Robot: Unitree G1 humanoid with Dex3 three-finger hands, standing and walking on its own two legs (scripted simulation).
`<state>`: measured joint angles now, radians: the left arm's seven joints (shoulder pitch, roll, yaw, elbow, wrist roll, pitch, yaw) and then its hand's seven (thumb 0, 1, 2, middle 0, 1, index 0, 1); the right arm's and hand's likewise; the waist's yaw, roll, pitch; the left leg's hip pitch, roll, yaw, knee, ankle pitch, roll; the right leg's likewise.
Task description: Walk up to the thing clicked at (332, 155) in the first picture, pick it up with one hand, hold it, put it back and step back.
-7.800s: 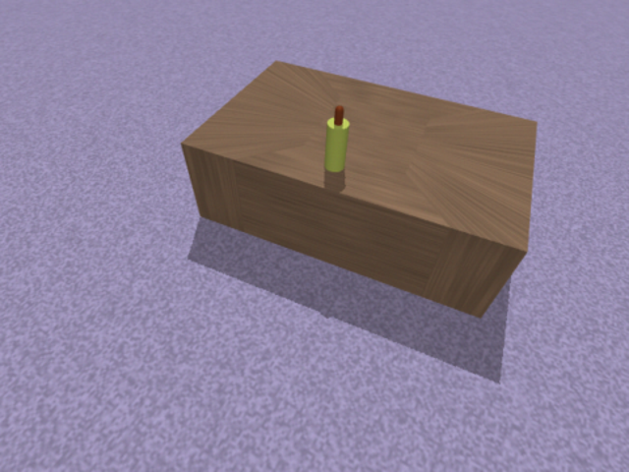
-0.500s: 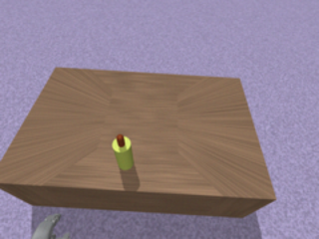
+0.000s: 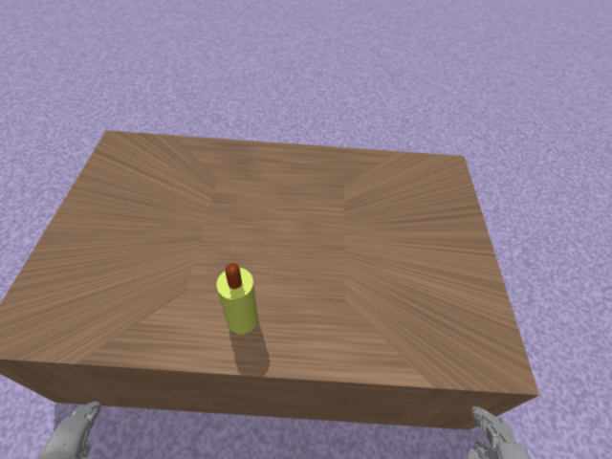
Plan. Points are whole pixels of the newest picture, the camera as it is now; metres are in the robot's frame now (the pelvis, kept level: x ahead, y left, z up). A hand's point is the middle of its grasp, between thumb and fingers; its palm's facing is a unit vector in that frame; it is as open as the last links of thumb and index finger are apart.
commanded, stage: go down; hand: left
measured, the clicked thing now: (237, 296) +0.46 +0.15 -0.25
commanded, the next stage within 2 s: none
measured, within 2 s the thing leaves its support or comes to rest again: neither
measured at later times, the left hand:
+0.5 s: hand (106, 458) +0.15 +0.26 -0.12, palm faces +0.03 -0.94 -0.33, open 17.2 cm
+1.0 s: hand (95, 380) +0.23 +0.29 -0.07, palm faces +0.12 -0.95 -0.30, open 17.4 cm
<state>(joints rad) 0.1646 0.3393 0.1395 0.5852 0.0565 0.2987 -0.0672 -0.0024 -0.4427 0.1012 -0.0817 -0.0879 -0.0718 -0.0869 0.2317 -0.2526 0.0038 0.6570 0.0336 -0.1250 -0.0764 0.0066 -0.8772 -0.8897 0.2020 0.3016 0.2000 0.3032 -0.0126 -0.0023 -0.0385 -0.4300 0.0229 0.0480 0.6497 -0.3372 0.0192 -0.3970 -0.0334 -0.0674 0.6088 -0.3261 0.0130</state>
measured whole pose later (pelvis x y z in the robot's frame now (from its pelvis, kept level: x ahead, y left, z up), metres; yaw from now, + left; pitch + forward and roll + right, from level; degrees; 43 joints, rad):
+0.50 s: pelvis +0.01 +0.00 -0.02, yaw +1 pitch +10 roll -2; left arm 0.31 0.37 0.17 0.30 0.03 0.43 -0.11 -0.01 -0.52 0.11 -0.08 -0.10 -0.07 -0.10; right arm 0.27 -0.24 0.01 0.61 0.02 -0.17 -0.13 0.01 -0.87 -0.89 0.20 0.30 0.20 0.30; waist -0.03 0.02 -0.12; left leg -0.60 0.04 0.02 0.85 -0.44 0.01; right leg -0.55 -0.03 -0.09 0.79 -0.43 0.01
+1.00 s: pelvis -0.01 -0.01 -0.04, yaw +2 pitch +10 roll -2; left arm 0.04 0.49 0.26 0.34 -0.04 0.39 -0.18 -0.01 -0.54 0.09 -0.08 -0.07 -0.06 -0.08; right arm 0.26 -0.25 0.04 0.66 0.03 -0.27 -0.20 0.01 -0.87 -0.89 0.20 0.30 0.20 0.30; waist -0.04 0.01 -0.11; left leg -0.68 0.04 -0.01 0.95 -0.45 0.01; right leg -0.62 -0.03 -0.11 0.89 -0.45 0.00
